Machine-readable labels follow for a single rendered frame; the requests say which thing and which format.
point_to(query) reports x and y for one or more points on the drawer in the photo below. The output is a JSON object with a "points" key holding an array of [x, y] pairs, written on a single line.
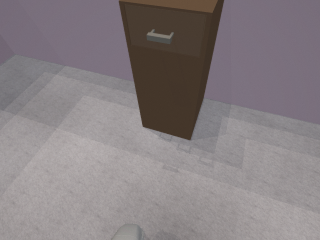
{"points": [[188, 29]]}

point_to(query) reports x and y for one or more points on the cabinet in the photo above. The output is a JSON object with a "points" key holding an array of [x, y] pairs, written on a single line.
{"points": [[170, 86]]}

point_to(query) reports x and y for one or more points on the robot left thigh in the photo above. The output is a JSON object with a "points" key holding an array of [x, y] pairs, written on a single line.
{"points": [[129, 231]]}

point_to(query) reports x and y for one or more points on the handle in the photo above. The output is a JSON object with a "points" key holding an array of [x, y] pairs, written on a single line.
{"points": [[161, 38]]}

